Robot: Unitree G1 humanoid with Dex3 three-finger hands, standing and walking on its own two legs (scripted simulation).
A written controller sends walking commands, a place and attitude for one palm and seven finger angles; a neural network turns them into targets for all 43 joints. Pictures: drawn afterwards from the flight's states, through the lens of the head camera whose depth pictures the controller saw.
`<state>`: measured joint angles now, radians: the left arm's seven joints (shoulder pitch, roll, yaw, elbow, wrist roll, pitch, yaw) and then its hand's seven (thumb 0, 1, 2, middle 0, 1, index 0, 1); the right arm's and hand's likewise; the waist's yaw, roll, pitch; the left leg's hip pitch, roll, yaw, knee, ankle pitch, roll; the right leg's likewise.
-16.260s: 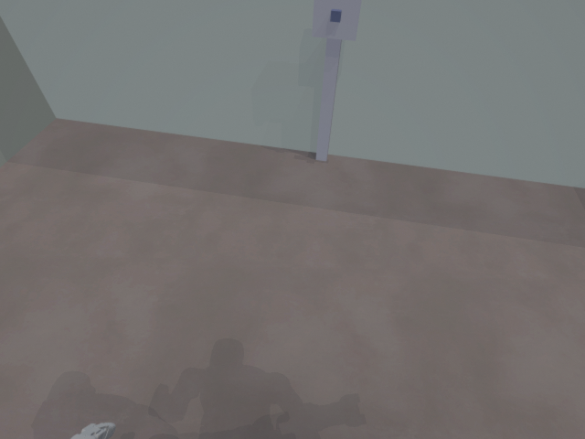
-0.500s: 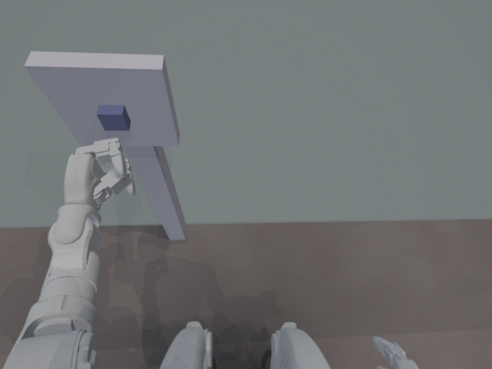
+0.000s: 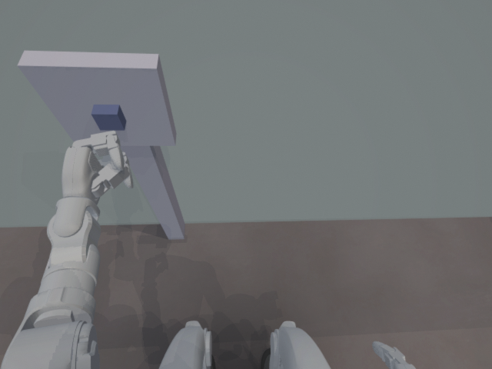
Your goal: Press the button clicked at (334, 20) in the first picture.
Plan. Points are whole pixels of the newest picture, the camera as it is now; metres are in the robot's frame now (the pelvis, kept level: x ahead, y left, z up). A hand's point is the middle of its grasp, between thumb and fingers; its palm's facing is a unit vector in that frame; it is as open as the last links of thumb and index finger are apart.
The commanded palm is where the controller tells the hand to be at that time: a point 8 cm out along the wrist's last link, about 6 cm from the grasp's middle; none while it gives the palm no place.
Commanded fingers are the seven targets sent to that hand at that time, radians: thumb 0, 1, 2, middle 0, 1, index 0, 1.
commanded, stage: press the button with the knuckle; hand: left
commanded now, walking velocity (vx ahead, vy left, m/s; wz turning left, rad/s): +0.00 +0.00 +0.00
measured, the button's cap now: (110, 116) +0.49 +0.23 +0.07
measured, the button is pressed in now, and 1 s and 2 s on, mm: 0 8 0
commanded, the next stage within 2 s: hold the button down briefly in 0.78 s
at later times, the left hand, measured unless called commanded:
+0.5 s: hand (126, 150) +0.45 +0.20 +0.04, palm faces +0.05 -1.00 -0.03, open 3.3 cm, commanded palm +0.43 +0.25 +0.04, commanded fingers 0.00 0.90 0.90 -1.30 -1.50 -1.30 -1.50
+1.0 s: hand (125, 148) +0.46 +0.20 +0.03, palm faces +0.04 -1.00 -0.05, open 3.3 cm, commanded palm +0.47 +0.23 +0.04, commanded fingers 0.00 0.90 0.90 -1.30 -1.50 -1.30 -1.50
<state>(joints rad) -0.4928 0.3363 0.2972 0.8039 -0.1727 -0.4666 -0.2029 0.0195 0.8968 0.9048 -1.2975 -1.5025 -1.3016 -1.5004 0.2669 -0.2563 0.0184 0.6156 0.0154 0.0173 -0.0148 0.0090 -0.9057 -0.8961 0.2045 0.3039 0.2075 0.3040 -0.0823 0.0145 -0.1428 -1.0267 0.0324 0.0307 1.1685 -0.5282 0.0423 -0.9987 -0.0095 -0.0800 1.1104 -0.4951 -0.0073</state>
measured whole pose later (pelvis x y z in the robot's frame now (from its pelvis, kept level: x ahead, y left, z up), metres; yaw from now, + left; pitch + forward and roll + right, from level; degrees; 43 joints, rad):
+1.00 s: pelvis -0.04 +0.00 -0.02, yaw +1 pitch +25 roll -4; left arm -0.88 0.49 0.32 1.17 -0.10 -0.50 -0.22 0.01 0.82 0.99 -1.30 -1.50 -1.50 -1.50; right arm 0.31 -0.28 0.06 0.65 0.00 0.01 -0.03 0.01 -0.91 -0.90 0.21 0.30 0.21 0.30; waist -0.15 0.02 -0.14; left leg -1.22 0.03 -0.01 1.27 -0.49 0.04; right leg -1.16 -0.02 -0.12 1.19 -0.46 -0.02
